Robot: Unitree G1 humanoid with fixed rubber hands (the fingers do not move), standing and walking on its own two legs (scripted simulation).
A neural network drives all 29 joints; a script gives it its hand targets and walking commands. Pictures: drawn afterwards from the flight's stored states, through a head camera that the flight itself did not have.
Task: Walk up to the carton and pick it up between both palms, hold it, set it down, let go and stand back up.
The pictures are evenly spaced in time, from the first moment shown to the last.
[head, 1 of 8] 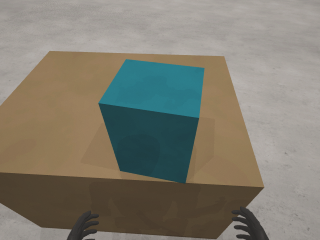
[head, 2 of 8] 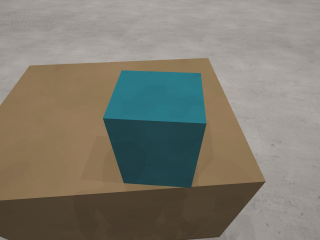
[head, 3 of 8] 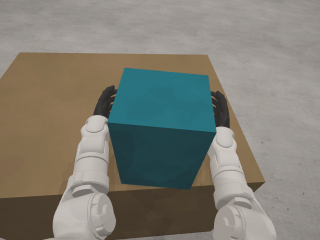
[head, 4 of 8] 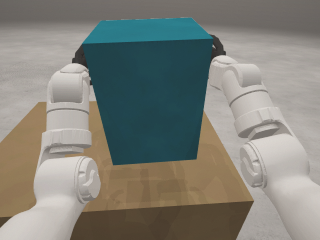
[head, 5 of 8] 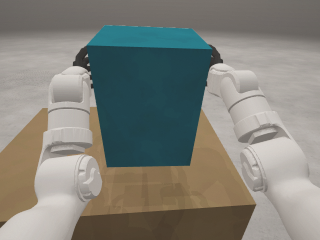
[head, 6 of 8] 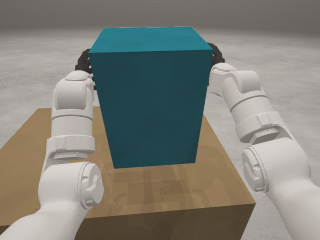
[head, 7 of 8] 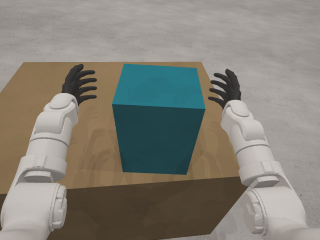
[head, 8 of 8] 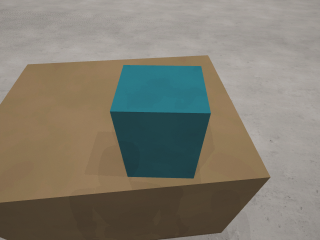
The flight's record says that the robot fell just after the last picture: no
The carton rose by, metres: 0.29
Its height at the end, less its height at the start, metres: +0.00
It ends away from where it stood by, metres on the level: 0.02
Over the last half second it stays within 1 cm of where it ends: yes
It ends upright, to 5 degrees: yes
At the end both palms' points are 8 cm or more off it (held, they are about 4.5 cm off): yes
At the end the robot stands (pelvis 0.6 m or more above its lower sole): yes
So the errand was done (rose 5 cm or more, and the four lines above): yes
